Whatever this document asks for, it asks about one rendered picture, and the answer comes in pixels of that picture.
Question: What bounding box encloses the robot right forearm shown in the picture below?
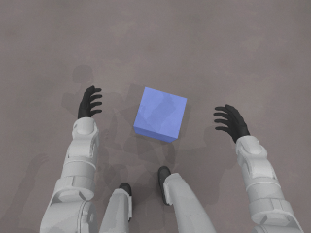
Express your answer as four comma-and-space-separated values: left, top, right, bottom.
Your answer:
235, 135, 304, 233

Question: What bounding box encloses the robot left forearm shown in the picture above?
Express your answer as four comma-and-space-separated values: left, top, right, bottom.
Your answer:
39, 117, 100, 233

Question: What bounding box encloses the right robot foot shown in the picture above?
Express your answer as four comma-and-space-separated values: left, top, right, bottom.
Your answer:
157, 166, 171, 206

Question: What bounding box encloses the robot left upper arm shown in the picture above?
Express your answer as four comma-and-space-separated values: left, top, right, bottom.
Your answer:
41, 200, 98, 233

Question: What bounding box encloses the carton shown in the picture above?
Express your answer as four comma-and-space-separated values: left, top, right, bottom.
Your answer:
133, 87, 187, 143

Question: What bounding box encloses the left robot foot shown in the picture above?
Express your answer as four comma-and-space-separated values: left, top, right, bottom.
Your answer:
119, 183, 132, 222

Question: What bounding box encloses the robot left hand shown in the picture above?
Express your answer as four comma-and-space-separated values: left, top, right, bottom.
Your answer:
78, 85, 102, 119

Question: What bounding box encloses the robot right hand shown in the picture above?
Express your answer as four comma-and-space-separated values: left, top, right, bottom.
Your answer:
213, 104, 250, 144

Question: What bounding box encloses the robot foot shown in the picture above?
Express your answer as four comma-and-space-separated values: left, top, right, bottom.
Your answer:
119, 183, 132, 222
157, 166, 171, 206

